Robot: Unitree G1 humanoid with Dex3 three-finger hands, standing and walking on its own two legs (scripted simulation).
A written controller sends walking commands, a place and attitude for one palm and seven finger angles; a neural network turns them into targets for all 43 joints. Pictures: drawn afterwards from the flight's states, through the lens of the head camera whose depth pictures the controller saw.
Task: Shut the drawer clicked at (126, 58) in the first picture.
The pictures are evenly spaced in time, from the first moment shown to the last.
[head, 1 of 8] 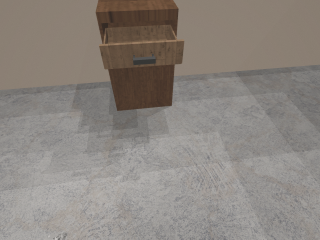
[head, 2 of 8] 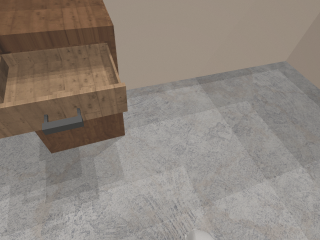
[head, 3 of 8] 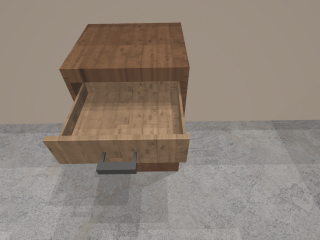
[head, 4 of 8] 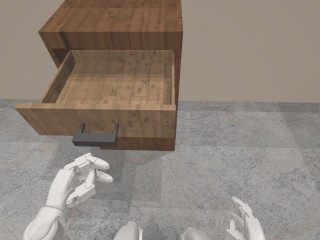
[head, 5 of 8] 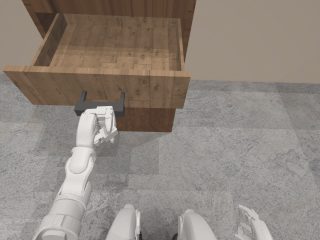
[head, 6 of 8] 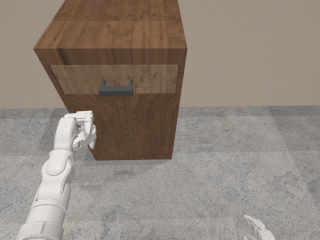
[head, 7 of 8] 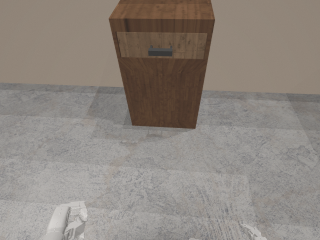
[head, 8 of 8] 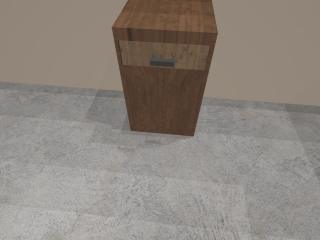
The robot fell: no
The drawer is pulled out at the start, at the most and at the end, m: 0.30 0.30 0.00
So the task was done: yes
